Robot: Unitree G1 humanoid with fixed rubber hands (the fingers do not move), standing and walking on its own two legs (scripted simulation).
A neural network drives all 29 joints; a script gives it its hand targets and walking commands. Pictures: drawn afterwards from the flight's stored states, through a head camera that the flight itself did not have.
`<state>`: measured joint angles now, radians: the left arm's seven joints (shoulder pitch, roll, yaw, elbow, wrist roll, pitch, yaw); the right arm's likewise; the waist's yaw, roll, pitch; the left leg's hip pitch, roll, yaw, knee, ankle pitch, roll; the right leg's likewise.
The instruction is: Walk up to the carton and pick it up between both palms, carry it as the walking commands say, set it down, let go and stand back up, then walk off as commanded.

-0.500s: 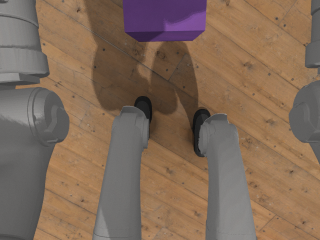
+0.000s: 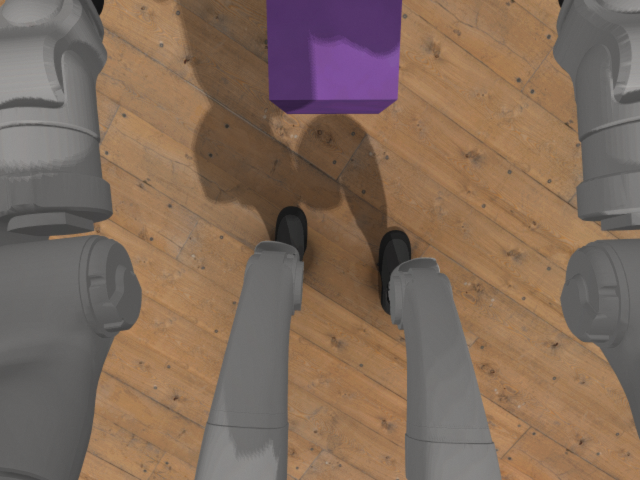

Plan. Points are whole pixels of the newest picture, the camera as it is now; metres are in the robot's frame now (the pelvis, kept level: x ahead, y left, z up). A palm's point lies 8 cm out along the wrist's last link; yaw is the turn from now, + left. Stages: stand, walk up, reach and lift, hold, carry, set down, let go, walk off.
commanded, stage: let go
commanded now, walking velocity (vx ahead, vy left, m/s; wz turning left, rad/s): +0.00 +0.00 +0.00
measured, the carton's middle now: (333, 47) +0.58 +0.06 -0.53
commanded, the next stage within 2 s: stand in 1.34 s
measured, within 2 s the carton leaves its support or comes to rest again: neither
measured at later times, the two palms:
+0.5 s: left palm out of the picture +0.33 +0.26 -0.02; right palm out of the picture +0.38 -0.20 +0.00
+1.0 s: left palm out of the picture +0.25 +0.23 +0.04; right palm out of the picture +0.26 -0.26 +0.03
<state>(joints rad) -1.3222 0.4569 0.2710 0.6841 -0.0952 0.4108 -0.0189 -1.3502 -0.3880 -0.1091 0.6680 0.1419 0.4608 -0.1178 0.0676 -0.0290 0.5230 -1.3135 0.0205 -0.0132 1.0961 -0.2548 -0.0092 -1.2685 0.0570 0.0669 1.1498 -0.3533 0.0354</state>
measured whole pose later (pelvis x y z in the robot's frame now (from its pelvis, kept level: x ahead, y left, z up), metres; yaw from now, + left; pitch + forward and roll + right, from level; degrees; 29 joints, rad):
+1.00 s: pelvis +0.09 -0.03 +0.11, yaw +1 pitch -1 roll +1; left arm 0.20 0.27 0.03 0.38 -0.04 0.10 -0.09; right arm 0.23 -0.20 -0.11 0.43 0.04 0.09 0.03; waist 0.07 -0.03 0.14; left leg -0.29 0.02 -0.01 0.52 -0.22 -0.02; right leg -0.26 0.04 0.07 0.60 -0.33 -0.02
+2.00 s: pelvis +0.12 -0.01 +0.11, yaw +0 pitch +0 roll +1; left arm 0.20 0.30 0.03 0.75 0.02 0.00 -0.03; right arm 0.24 -0.26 -0.11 0.61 0.02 0.01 0.02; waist 0.07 -0.03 -0.03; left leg -0.26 0.01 0.00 0.53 -0.27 -0.02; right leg -0.22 0.02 0.08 0.59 -0.36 -0.01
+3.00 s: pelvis +0.09 -0.01 +0.11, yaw +0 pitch -3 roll +1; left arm 0.20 0.30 0.03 0.90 0.02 -0.02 -0.03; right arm 0.24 -0.27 -0.11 0.72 0.02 -0.01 0.02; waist 0.07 -0.03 -0.03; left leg -0.26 0.01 0.00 0.53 -0.23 -0.02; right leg -0.22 0.02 0.08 0.59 -0.32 -0.01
